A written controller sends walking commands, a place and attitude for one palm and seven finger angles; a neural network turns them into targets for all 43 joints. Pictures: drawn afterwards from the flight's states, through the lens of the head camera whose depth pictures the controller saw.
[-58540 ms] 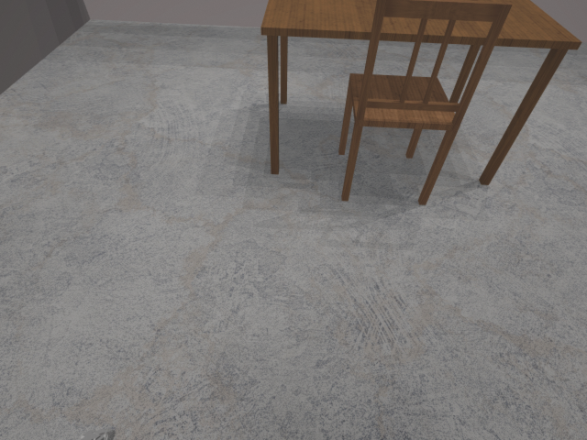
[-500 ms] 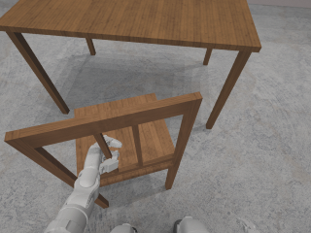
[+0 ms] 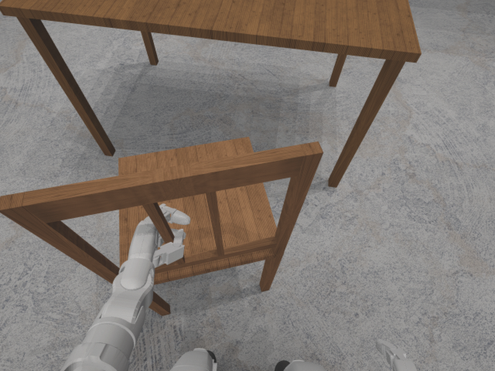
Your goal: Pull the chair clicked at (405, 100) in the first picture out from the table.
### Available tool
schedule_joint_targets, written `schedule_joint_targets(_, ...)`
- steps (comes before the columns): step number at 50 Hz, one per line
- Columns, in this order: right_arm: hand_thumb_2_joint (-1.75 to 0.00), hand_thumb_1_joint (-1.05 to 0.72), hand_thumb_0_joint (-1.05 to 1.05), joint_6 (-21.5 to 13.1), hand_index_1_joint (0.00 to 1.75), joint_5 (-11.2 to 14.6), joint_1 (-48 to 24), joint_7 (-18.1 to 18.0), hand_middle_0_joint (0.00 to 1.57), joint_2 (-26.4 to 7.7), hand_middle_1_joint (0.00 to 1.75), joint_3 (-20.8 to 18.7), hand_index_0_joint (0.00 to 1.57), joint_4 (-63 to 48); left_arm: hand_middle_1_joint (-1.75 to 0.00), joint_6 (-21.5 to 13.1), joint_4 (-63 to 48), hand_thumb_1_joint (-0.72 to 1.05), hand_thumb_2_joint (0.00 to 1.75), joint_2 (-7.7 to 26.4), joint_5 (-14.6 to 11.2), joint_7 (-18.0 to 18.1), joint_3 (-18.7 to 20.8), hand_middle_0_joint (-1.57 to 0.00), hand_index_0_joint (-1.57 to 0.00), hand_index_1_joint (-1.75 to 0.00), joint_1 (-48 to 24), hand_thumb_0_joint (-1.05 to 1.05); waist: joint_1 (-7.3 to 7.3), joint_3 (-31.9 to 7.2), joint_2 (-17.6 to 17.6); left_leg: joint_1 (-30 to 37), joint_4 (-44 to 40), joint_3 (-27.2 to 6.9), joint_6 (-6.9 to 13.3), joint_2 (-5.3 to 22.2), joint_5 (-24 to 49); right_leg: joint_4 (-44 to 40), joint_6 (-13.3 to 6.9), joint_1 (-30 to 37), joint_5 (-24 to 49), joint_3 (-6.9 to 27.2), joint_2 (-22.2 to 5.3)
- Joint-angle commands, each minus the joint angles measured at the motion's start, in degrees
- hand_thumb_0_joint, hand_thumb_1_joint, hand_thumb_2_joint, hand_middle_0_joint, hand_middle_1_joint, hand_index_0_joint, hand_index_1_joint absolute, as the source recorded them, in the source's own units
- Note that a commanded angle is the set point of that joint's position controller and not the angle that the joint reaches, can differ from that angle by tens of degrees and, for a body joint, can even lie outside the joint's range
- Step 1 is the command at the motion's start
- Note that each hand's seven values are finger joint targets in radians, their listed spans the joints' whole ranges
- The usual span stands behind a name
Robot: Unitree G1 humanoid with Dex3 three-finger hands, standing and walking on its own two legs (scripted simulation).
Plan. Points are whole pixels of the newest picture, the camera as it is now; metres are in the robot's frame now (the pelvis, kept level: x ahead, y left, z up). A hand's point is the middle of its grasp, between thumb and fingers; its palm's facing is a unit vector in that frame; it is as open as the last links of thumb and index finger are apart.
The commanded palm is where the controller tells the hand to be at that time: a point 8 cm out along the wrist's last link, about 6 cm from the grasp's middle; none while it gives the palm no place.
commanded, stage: step backward, pulling the chair out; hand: left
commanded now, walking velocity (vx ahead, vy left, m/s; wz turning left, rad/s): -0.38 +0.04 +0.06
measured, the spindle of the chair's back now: (168, 236) +0.34 +0.16 -0.07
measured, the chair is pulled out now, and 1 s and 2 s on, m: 0.44 0.59 0.59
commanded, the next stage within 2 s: stop walking, hand still on the chair in 0.52 s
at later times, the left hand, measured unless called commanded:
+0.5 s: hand (174, 295) +0.23 +0.13 -0.07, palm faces +0.02 -0.98 -0.18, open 5.0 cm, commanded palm +0.21 +0.18 -0.06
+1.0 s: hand (164, 341) +0.16 +0.14 -0.07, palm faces +0.06 -0.98 -0.17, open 5.0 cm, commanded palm +0.15 +0.19 -0.05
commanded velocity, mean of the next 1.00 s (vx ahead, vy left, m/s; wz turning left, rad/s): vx -0.15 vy -0.01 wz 0.03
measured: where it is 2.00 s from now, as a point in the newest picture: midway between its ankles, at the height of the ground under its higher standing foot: outside the picture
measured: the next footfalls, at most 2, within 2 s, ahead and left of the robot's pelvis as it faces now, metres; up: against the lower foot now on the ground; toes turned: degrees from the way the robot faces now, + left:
left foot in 0.24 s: +0.00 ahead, +0.13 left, +0.00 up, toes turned +0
right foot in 0.40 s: -0.05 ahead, -0.13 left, +0.00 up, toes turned +0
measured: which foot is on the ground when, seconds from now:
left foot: down 0.00-0.10, up 0.12-0.22, down 0.24-1.00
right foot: down 0.00-0.28, up 0.30-0.38, down 0.40-1.00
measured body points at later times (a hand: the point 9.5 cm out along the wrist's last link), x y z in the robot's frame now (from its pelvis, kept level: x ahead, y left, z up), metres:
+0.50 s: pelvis -0.09 -0.01 +0.00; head -0.01 -0.01 +0.44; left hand +0.23 +0.19 -0.05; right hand +0.04 -0.25 -0.13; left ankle -0.04 +0.13 -0.73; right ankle -0.06 -0.14 -0.73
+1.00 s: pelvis -0.11 -0.02 +0.00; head -0.08 -0.02 +0.45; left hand +0.16 +0.19 -0.05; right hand -0.01 -0.24 -0.13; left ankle -0.04 +0.13 -0.73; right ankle -0.09 -0.13 -0.73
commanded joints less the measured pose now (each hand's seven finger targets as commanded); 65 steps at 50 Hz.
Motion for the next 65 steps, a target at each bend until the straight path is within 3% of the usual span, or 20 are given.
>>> schedule_joint_targets(1, -0.90, -0.90, 0.00, -1.90, 0.30, 0.35, 0.96, -0.84, 0.20, -8.08, 0.30, -2.35, 0.20, -5.33, -1.45, -5.44, -11.20, 0.90, 0.90, 7.94, 2.68, 0.33, 0.83, -0.50, -0.50, -1.45, -16.76, 0.00, -1.65, -25.34, 6.64, 12.55, -0.25, -3.09, 2.37, 8.56, 32.79, -3.38, -2.84, 11.68, 28.83, 4.62, -7.60)
schedule_joint_targets(4, -0.90, -0.90, 0.00, -1.40, 0.30, 1.24, 0.68, -1.99, 0.20, -8.50, 0.30, -3.10, 0.20, -5.80, -1.45, -5.52, -8.25, 0.90, 0.90, 11.26, 1.27, 0.89, 3.73, -0.50, -0.50, -1.45, -12.65, 0.00, -1.24, -28.70, -2.32, 7.55, 7.05, 1.46, 0.08, 2.28, 9.85, -3.19, -5.54, 15.37, 41.62, 9.54, -15.30)
schedule_joint_targets(6, -0.90, -0.90, 0.00, -0.90, 0.30, 1.24, -2.39, -2.54, 0.20, -7.75, 0.30, -2.09, 0.20, -6.87, -1.45, -4.95, -7.72, 0.90, 0.90, 11.70, 1.02, 0.86, 4.01, -0.50, -0.50, -1.45, -11.97, 0.00, 0.09, -24.93, -5.98, 2.93, 12.30, -0.33, 0.20, -0.30, -10.17, -7.06, -7.23, 10.02, 30.06, 11.72, -19.68)
schedule_joint_targets(10, -0.90, -0.90, 0.00, -0.94, 0.30, 1.09, -1.92, -2.91, 0.20, -7.93, 0.30, -0.63, 0.20, -6.17, -1.45, -2.66, -8.72, 0.90, 0.90, 9.46, 0.64, 1.06, 3.42, -0.50, -0.50, -1.45, -10.41, 0.00, 0.01, -24.12, -8.09, 5.24, -1.94, -1.60, 1.09, 1.28, -1.77, -3.05, -5.19, 12.05, 25.75, 6.58, -15.60)
schedule_joint_targets(12, -0.90, -0.90, 0.00, -0.41, 0.30, 0.71, -2.43, -3.10, 0.20, -9.66, 0.30, -1.69, 0.20, -7.52, -1.45, -2.86, -11.65, 0.90, 0.90, 7.57, 0.48, 0.85, 1.81, -0.50, -0.50, -1.45, -11.43, 0.00, 0.04, -23.82, -0.26, 9.33, -8.90, -6.35, 4.35, 8.02, 22.21, 0.93, -0.16, 9.27, 17.60, 2.10, -6.79)
schedule_joint_targets(13, -0.90, -0.90, 0.00, 0.18, 0.30, 0.81, -2.85, -2.63, 0.20, -9.58, 0.30, -1.76, 0.20, -8.29, -1.45, -3.28, -12.79, 0.90, 0.90, 7.69, 0.56, 0.64, 1.59, -0.50, -0.50, -1.45, -11.39, 0.00, 0.25, -21.96, 4.76, 9.42, -10.65, -7.98, 6.45, 11.10, 22.32, 3.27, 0.85, 6.56, 7.61, 1.13, -4.02)
schedule_joint_targets(15, -0.90, -0.90, 0.00, 0.71, 0.30, -0.32, -3.82, -1.65, 0.20, -7.72, 0.30, -0.97, 0.20, -8.48, -1.45, -3.05, -14.85, 0.90, 0.90, 5.07, 1.01, 0.26, -0.35, -0.50, -0.50, -1.45, -13.99, 0.00, 0.54, -23.14, 18.21, 8.90, -11.41, -11.27, 9.04, 14.36, 27.96, 12.31, 0.55, 3.64, -6.87, 0.77, -2.40)
schedule_joint_targets(16, -0.90, -0.90, 0.00, 0.46, 0.30, -0.48, -3.22, -1.21, 0.20, -7.50, 0.30, -1.23, 0.20, -7.76, -1.45, -2.88, -13.83, 0.90, 0.90, 5.56, 0.99, 0.41, 0.48, -0.50, -0.50, -1.45, -13.91, 0.00, 0.96, -22.99, 17.77, 10.09, -9.67, -11.71, 9.74, 15.22, 31.28, 12.04, 0.02, 2.27, -12.33, 1.23, -2.41)
schedule_joint_targets(19, -0.90, -0.90, 0.00, -0.28, 0.30, 0.42, 0.00, -0.50, 0.20, -8.34, 0.30, -1.92, 0.20, -6.50, -1.45, -2.79, -10.32, 0.90, 0.90, 4.68, 1.07, 0.23, -0.08, -0.50, -0.50, -1.45, -13.17, 0.00, 0.35, -26.37, 6.89, 18.53, 0.63, -8.67, 7.08, 12.87, 42.16, -1.42, -0.78, 6.00, 8.73, 2.47, -3.81)
schedule_joint_targets(23, -0.90, -0.90, 0.00, 0.20, 0.30, 1.47, 0.82, -1.86, 0.20, -9.18, 0.30, -2.47, 0.20, -6.58, -1.45, -2.73, -7.69, 0.90, 0.90, 10.21, 0.80, 0.39, 2.33, -0.50, -0.50, -1.45, -14.34, 0.00, -0.91, -27.57, 0.34, 10.60, 0.43, -1.61, 1.91, 6.89, 23.18, -1.42, -2.71, 13.19, 27.75, 5.98, -9.30)
schedule_joint_targets(25, -0.90, -0.90, 0.00, 0.41, 0.30, 1.74, -0.57, -2.04, 0.20, -8.26, 0.30, -2.10, 0.20, -7.46, -1.45, -2.83, -6.83, 0.90, 0.90, 10.62, 0.43, 0.47, 2.76, -0.50, -0.50, -1.45, -13.49, 0.00, -0.67, -27.36, -0.15, 9.84, 2.33, 0.62, 1.06, 4.13, 12.87, -3.28, -3.51, 10.58, 23.91, 8.01, -12.24)
schedule_joint_targets(28, -0.90, -0.90, 0.00, 0.90, 0.30, 2.37, -1.54, -2.56, 0.20, -8.44, 0.30, -1.61, 0.20, -7.22, -1.45, -1.99, -3.78, 0.90, 0.90, 12.56, -0.17, 0.98, 3.94, -0.50, -0.50, -1.45, -12.86, 0.00, 0.25, -21.82, -5.53, 8.77, 6.88, 0.88, 0.86, 0.60, -5.23, -10.46, -5.50, 1.74, 2.53, 11.54, -16.69)
schedule_joint_targets(31, -0.90, -0.90, 0.00, 0.55, 0.30, 2.20, -2.36, -2.63, 0.20, -8.02, 0.30, -0.40, 0.20, -6.87, -1.45, -1.47, -2.39, 0.90, 0.90, 9.82, -0.17, 1.24, 2.51, -0.50, -0.50, -1.45, -14.56, 0.00, 0.03, -18.86, -7.44, 11.36, 3.90, -0.64, 1.67, 1.36, -4.78, -9.22, -4.77, -4.74, -9.49, 7.19, -14.90)
schedule_joint_targets(33, -0.90, -0.90, 0.00, -0.16, 0.30, 2.08, -4.87, -3.43, 0.20, -8.08, 0.30, 0.14, 0.20, -8.10, -1.45, -2.51, -13.22, 0.90, 0.90, 12.29, -0.09, 1.66, 3.36, -0.50, -0.50, -1.45, -21.81, 0.00, 0.22, -17.33, -0.36, 11.88, -5.60, -4.33, 4.20, 4.73, -9.15, -5.76, -1.01, -5.04, -18.66, 3.63, -8.79)
schedule_joint_targets(35, -0.90, -0.90, 0.00, -0.56, 0.30, 2.10, -4.70, -3.10, 0.20, -8.52, 0.30, 0.30, 0.20, -8.82, -1.45, -1.63, -12.75, 0.90, 0.90, 8.10, -0.44, 1.55, 0.90, -0.50, -0.50, -1.45, -17.39, 0.00, 1.14, -17.94, 12.65, 2.47, -18.61, -13.65, 7.70, 9.70, -23.92, 7.27, 0.21, 3.76, -18.36, 0.77, -1.86)
schedule_joint_targets(36, -0.90, -0.90, 0.00, -0.65, 0.30, 2.29, -4.40, -2.91, 0.20, -8.25, 0.30, 0.23, 0.20, -9.10, -1.45, -1.02, -12.49, 0.90, 0.90, 7.14, -0.89, 1.42, 0.64, -0.50, -0.50, -1.45, -17.03, 0.00, 1.37, -18.04, 14.36, -0.90, -22.32, -16.89, 9.19, 11.39, -27.90, 13.09, 0.03, 7.46, -15.63, 0.52, -0.29)
schedule_joint_targets(40, -0.90, -0.90, 0.00, -2.11, 0.30, 2.25, -1.84, -2.28, 0.20, -7.33, 0.30, 0.25, 0.20, -7.13, -1.45, -0.28, -11.22, 0.90, 0.90, 6.52, -0.65, 0.27, -0.04, -0.50, -0.50, -1.45, -14.82, 0.00, 1.38, -16.58, 11.90, 2.79, -16.93, -10.17, 8.35, 8.03, -22.43, 0.78, -0.21, 10.80, -12.69, 0.48, -0.46)
schedule_joint_targets(45, -0.90, -0.90, 0.00, -4.99, 0.30, 2.00, -1.10, -2.41, 0.20, -7.36, 0.30, -0.03, 0.20, -5.40, -1.45, -0.18, -11.62, 0.90, 0.90, 7.80, 0.21, -0.14, 0.51, -0.50, -0.50, -1.45, -13.86, 0.00, 0.23, -16.97, -0.63, 13.62, -5.92, -1.83, 3.67, 2.45, -8.95, -10.39, -1.67, 2.65, -13.63, 6.02, -5.13)
schedule_joint_targets(57, -0.90, -0.90, 0.00, -6.63, 0.30, 1.50, -3.72, -1.94, 0.20, -6.98, 0.30, -0.22, 0.20, -4.57, -1.45, 0.01, -12.91, 0.90, 0.90, 8.21, 0.51, 0.00, 2.55, -0.50, -0.50, -1.45, -2.70, 0.00, 0.80, -16.75, -0.88, 16.19, -5.33, -0.57, 3.69, 3.73, 13.07, -7.76, -0.40, 7.55, 9.36, 5.82, -6.21)
schedule_joint_targets(65, -0.90, -0.90, 0.00, -5.42, 0.30, 1.56, -4.89, -1.85, 0.20, -6.75, 0.30, -0.27, 0.20, -6.19, -1.45, 0.65, -15.94, 0.90, 0.90, 7.44, 0.57, 0.12, 2.00, -0.50, -0.50, -1.45, 1.54, 0.00, 1.03, -17.03, 1.85, 18.39, -6.11, -0.12, 3.92, 3.93, 16.67, -7.51, -0.36, 7.63, 11.15, 4.99, -5.67)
